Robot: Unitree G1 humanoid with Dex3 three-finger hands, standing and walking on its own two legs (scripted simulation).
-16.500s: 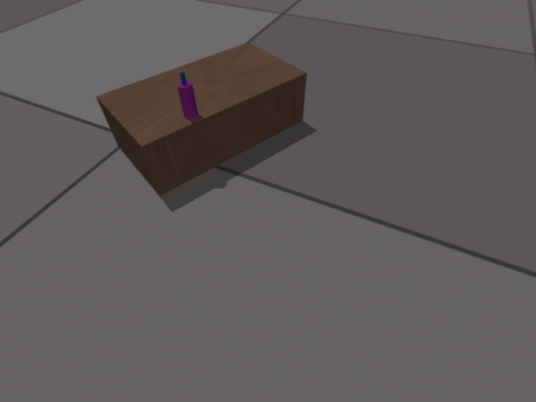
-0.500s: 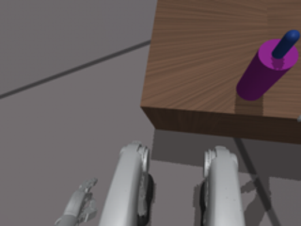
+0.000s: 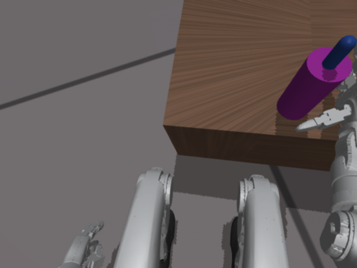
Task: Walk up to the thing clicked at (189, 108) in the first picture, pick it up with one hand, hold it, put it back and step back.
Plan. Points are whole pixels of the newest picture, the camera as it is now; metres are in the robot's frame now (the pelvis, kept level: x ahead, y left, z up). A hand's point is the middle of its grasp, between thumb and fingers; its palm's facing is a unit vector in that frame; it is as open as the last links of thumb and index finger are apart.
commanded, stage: close in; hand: right
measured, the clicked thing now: (314, 81) +0.48 -0.21 +0.03
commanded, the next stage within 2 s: rest palm in 0.04 s
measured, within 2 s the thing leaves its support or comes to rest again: leaves its support in 1.50 s
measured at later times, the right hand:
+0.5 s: hand (311, 93) +0.47 -0.22 +0.00, palm faces +0.12 +0.99 -0.01, open 16.2 cm
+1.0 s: hand (308, 89) +0.48 -0.21 +0.00, palm faces +0.13 +0.99 -0.01, open 10.2 cm
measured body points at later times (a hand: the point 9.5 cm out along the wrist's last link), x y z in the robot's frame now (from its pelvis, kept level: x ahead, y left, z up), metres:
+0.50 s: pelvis +0.00 +0.00 -0.01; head +0.20 -0.02 +0.40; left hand +0.13 +0.28 -0.14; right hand +0.46 -0.27 +0.00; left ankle +0.09 +0.13 -0.38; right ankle +0.08 -0.13 -0.38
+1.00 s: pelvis +0.00 +0.00 +0.00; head +0.20 -0.03 +0.40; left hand +0.11 +0.28 -0.13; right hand +0.47 -0.27 +0.01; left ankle +0.09 +0.13 -0.38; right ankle +0.08 -0.13 -0.38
